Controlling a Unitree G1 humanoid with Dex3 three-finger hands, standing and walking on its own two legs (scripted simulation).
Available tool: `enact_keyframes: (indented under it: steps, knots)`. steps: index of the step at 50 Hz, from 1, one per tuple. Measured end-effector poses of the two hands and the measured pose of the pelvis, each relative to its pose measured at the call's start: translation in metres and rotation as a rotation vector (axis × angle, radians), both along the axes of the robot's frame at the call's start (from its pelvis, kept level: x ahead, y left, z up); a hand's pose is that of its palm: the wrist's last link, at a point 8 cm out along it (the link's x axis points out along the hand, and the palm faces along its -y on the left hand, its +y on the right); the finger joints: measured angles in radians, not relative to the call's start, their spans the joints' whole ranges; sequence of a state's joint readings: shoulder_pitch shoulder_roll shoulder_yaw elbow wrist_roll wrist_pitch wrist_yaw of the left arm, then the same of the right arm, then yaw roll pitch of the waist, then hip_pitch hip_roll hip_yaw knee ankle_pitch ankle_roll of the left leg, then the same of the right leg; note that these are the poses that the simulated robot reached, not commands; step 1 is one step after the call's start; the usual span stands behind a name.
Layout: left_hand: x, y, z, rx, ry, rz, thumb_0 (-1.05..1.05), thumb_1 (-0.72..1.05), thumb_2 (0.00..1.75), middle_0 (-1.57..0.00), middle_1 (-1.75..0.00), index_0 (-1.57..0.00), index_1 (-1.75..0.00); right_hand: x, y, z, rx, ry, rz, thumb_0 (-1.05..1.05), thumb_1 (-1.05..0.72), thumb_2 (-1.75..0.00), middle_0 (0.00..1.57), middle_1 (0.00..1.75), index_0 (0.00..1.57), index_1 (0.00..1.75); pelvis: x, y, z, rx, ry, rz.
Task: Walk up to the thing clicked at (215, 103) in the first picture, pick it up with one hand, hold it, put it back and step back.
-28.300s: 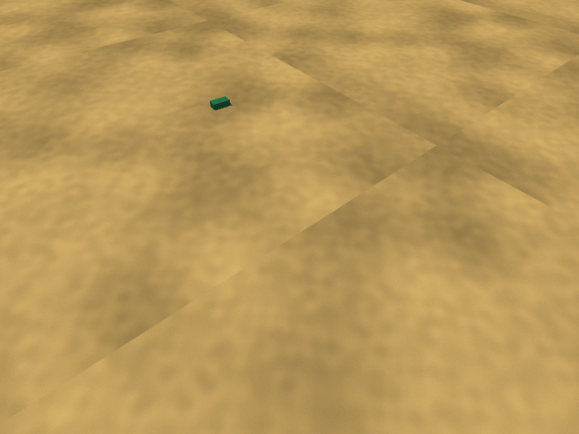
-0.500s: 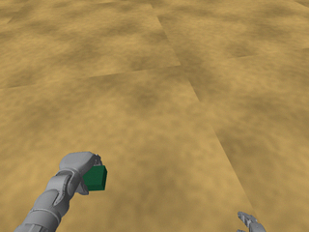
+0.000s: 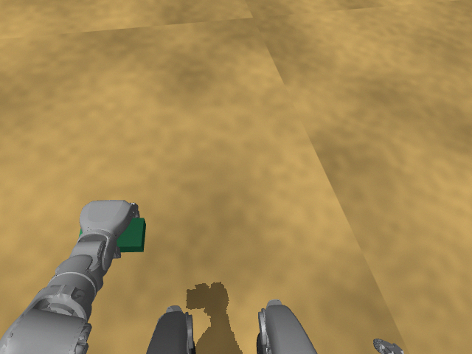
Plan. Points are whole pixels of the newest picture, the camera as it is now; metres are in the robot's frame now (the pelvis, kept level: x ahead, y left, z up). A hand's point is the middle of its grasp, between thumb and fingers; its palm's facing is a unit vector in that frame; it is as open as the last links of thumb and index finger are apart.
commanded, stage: crouch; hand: left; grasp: from above
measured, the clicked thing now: (113, 235) +0.38 +0.23 -0.14
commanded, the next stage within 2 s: lower in 1.44 s
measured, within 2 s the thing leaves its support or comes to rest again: neither
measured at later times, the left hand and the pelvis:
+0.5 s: hand (139, 250) +0.40 +0.22 -0.34, palm faces -0.45 +0.01 -0.89, open 8.8 cm; pelvis -0.03 +0.01 -0.19, yaw -2 degrees
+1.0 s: hand (148, 253) +0.42 +0.22 -0.44, palm faces -0.46 -0.01 -0.89, open 8.8 cm; pelvis -0.04 +0.00 -0.28, yaw -4 degrees
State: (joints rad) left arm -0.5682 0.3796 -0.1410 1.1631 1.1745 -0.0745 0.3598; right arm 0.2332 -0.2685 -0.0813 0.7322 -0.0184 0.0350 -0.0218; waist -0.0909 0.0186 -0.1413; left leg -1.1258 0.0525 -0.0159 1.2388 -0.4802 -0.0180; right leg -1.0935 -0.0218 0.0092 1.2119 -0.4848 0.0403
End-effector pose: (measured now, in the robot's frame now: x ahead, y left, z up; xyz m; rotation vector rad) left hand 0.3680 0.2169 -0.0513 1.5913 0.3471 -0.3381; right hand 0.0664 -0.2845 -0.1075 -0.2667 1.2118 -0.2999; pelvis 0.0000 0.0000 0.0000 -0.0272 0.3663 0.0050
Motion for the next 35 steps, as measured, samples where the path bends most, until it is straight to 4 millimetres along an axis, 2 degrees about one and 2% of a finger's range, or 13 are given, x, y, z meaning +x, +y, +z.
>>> enact_keyframes:
  steps: [6,12,18,24,30,35]
  knots:
    - [0.016,0.000,-0.060,0.001,-0.008,0.018,0.01,0.17,0.29,-0.86,-0.30,-0.88,-0.29,-0.038,0.006,-0.056,-0.007,0.081,-0.039,0.01,-0.90,-0.90,0.20,0.30,0.20,0.30,-0.011,0.005,-0.052,-0.012,0.099,-0.006]
    - [0.025,0.001,-0.118,-0.003,0.013,0.026,0.01,0.17,0.30,-0.87,-0.30,-0.88,-0.29,-0.057,0.019,-0.108,0.014,0.125,-0.043,0.01,-0.90,-0.90,0.20,0.30,0.20,0.30,-0.021,0.007,-0.100,-0.020,0.168,-0.008]
    - [0.032,0.005,-0.177,-0.017,0.043,0.026,0.01,0.17,0.29,-0.87,-0.30,-0.88,-0.29,-0.056,0.026,-0.153,0.031,0.132,-0.008,0.01,-0.90,-0.90,0.20,0.30,0.20,0.30,-0.027,0.008,-0.145,-0.032,0.226,-0.008]
    - [0.039,0.007,-0.228,-0.030,0.036,0.008,0.01,0.17,0.29,-0.86,-0.30,-0.88,-0.29,-0.047,0.024,-0.191,0.027,0.138,0.042,0.01,-0.90,-0.90,0.20,0.30,0.20,0.30,-0.030,0.007,-0.185,-0.045,0.263,-0.006]
    - [0.048,0.007,-0.267,-0.034,0.026,0.024,0.01,0.17,0.29,-0.86,-0.30,-0.88,-0.29,-0.039,0.017,-0.219,0.019,0.146,0.083,0.01,-0.90,-0.90,0.20,0.30,0.20,0.30,-0.031,0.005,-0.215,-0.052,0.280,-0.008]
    - [0.054,0.006,-0.290,-0.034,0.033,0.032,0.01,0.17,0.30,-0.86,-0.30,-0.88,-0.29,-0.038,0.012,-0.236,0.019,0.154,0.097,0.00,-0.91,-0.90,0.20,0.30,0.20,0.30,-0.032,0.002,-0.234,-0.053,0.282,-0.012]
